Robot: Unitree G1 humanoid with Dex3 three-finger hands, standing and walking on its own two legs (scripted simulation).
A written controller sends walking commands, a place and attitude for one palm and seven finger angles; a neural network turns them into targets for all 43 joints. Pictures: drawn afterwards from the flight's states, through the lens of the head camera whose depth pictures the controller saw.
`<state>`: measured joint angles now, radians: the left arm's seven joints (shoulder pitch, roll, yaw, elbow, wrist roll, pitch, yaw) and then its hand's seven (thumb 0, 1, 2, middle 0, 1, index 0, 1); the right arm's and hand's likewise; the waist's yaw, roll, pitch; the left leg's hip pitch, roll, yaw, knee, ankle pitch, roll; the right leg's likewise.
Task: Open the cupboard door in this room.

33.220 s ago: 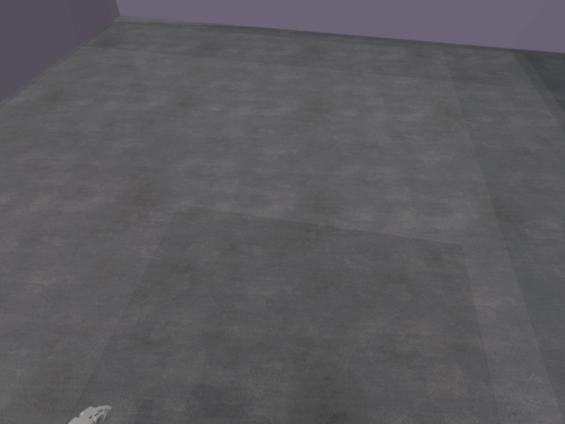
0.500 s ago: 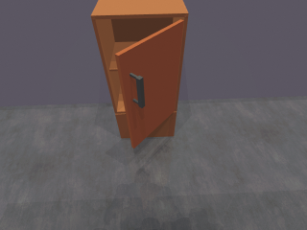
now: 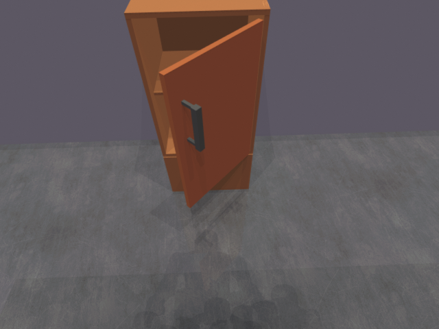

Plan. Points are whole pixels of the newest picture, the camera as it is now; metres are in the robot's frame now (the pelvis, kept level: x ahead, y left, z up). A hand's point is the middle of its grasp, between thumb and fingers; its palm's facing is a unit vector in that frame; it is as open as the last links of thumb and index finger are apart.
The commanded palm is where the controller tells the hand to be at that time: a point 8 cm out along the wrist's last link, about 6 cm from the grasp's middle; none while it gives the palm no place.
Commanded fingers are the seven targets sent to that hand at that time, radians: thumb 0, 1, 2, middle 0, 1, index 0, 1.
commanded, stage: look to check the result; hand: left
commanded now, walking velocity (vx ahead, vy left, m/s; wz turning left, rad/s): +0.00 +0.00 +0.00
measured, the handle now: (193, 126) +0.62 +0.11 -0.03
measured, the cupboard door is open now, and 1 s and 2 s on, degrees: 47 47 47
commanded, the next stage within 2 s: walk to a spot facing it in 0.20 s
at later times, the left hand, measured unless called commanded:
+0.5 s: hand out of the picture +0.06 +0.20 -0.17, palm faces -0.02 -0.96 -0.26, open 7.4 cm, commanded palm none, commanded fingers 0.00 0.90 0.90 -0.20 -0.30 -0.20 -0.30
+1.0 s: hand out of the picture +0.10 +0.16 -0.17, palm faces -0.23 -0.93 -0.30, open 7.4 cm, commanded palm none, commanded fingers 0.00 0.90 0.90 -0.20 -0.30 -0.20 -0.30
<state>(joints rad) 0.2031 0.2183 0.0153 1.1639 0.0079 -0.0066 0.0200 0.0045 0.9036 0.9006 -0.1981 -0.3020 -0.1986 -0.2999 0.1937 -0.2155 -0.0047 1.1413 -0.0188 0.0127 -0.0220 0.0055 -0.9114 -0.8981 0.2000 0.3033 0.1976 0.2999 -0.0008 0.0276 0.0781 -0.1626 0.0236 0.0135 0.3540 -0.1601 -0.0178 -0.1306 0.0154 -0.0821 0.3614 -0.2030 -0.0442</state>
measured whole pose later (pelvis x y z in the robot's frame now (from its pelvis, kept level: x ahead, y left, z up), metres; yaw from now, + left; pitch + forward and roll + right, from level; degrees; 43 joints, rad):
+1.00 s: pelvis +0.00 -0.03 -0.01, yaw -18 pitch +1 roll +2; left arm 0.22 0.20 0.08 0.96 0.02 0.04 0.02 0.00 0.90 0.90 -0.20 -0.30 -0.20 -0.30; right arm 0.12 -0.24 -0.07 0.95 -0.01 0.06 -0.04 0.01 -0.91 -0.90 0.20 0.30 0.20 0.30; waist 0.02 0.01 0.12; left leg -0.45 0.04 0.01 1.03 -0.44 -0.05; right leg -0.28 0.08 0.09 0.54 -0.27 -0.08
